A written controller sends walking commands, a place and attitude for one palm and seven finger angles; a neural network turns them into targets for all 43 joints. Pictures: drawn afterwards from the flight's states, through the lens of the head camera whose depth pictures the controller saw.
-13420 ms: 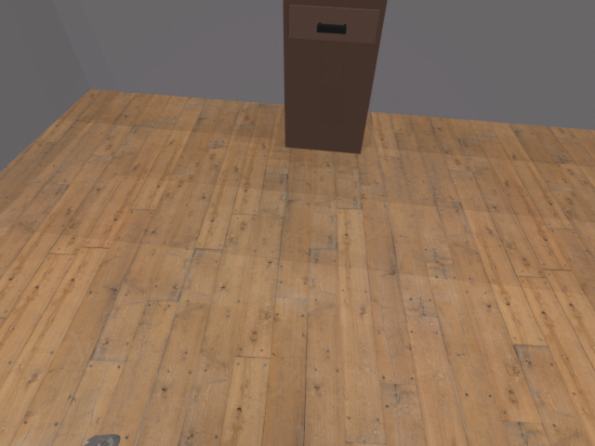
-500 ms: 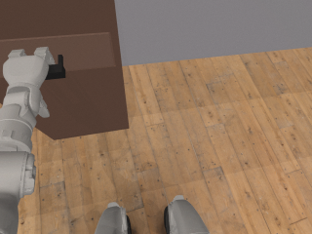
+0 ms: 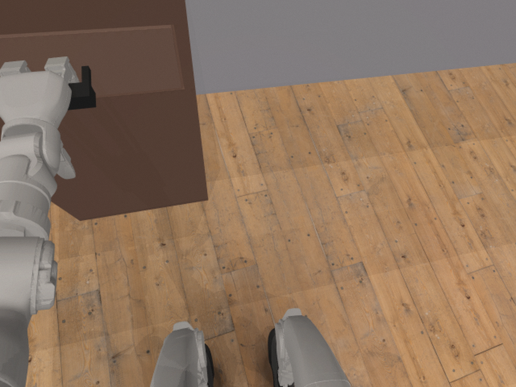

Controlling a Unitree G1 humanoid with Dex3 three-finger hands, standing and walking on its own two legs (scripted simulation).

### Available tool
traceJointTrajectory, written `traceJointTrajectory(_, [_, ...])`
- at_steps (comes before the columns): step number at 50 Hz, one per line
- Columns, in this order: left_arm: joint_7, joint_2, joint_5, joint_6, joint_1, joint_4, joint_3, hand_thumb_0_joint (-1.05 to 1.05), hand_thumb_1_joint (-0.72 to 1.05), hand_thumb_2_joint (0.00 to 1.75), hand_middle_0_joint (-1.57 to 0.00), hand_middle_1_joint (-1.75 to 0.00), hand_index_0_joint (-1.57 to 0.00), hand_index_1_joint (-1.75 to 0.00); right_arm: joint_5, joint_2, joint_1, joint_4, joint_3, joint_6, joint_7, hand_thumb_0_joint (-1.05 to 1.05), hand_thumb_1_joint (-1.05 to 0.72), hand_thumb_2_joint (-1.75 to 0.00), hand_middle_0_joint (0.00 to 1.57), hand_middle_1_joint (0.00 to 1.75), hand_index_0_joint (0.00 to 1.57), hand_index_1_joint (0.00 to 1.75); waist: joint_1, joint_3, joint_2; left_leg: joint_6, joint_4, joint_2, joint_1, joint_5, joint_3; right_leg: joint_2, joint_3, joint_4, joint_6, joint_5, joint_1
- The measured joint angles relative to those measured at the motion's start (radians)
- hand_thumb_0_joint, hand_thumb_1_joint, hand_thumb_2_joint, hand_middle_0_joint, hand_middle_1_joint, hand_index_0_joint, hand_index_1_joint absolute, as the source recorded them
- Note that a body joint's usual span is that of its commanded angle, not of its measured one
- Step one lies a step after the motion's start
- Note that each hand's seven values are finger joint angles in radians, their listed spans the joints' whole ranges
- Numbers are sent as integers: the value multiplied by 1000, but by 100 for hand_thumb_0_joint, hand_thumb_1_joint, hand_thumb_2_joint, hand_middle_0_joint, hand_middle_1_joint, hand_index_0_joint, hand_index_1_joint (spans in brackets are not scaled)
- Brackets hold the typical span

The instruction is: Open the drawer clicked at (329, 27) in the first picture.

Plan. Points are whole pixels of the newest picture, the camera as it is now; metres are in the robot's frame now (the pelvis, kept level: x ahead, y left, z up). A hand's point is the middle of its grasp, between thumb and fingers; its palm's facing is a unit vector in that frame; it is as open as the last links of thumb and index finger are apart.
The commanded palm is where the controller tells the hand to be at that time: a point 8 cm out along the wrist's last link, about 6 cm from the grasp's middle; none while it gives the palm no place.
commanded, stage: lower the fingers behind the handle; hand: left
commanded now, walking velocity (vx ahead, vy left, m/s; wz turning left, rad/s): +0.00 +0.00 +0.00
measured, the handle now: (47, 87) +0.58 +0.27 +0.01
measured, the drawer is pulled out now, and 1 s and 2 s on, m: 0.00 0.00 0.10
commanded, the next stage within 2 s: close the thumb around the handle in 0.22 s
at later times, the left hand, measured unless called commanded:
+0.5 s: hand (54, 122) +0.53 +0.27 -0.01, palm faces -0.08 -0.02 -1.00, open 12.9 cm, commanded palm +0.52 +0.24 +0.04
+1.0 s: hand (55, 121) +0.53 +0.26 -0.01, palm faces -0.08 -0.01 -1.00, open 6.0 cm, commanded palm +0.52 +0.24 +0.04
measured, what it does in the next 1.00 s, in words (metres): stands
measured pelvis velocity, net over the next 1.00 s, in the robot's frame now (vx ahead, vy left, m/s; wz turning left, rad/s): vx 0.01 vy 0.00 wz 0.00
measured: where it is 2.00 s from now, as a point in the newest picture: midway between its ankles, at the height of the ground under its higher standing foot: (243, 385)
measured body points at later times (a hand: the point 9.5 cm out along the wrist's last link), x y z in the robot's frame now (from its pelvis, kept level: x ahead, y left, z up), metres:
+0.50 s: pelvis +0.00 +0.00 +0.00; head +0.17 +0.02 +0.42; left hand +0.52 +0.26 +0.05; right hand -0.01 -0.28 -0.11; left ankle +0.02 +0.10 -0.63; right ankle +0.03 -0.14 -0.63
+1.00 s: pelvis +0.01 +0.00 +0.00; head +0.18 +0.01 +0.42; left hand +0.53 +0.26 +0.05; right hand +0.00 -0.28 -0.11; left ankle +0.02 +0.10 -0.63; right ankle +0.03 -0.14 -0.63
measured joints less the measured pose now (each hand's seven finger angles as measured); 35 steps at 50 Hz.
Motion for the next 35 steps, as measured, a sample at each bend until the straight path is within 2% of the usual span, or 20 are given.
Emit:
traceJointTrajectory(10, [-9,7,-5,-34,28,-35,19,0,-48,30,-30,-120,-32,-120,0,-6,15,3,-4,-6,-2,0,-90,-90,20,30,20,30,5,-1,3,-1,4,3,-5,1,2,3,3,4,-1,2,-7])
traceJointTrajectory(21, [9,-3,-6,-14,21,-23,13,0,-45,32,-31,-120,-33,-121,1,-9,7,9,-7,-8,1,0,-90,-90,20,30,20,30,8,-1,4,-2,0,1,-3,1,1,2,2,2,-1,1,-5])
traceJointTrajectory(27, [-3,-4,-8,-17,36,-36,16,0,-27,39,-32,-122,-34,-122,0,-7,5,6,-8,-6,0,0,-90,-90,20,30,20,30,10,-4,4,-4,-8,2,9,0,2,4,4,-6,-2,0,6])
traceJointTrajectory(35, [18,-18,-9,-25,46,-31,10,0,11,56,-34,-126,-37,-127,0,-6,1,12,-8,-4,2,0,-90,-90,20,30,20,30,17,-6,2,-4,-16,2,25,-3,3,4,5,-11,-2,-4,20])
